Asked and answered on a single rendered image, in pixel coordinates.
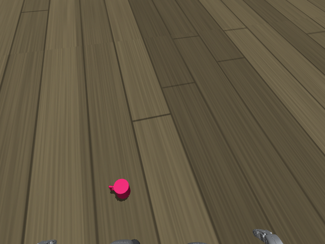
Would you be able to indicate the mug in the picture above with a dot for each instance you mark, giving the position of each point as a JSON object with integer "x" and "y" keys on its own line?
{"x": 121, "y": 188}

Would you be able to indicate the right robot hand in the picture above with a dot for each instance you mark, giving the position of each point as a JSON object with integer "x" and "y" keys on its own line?
{"x": 266, "y": 236}

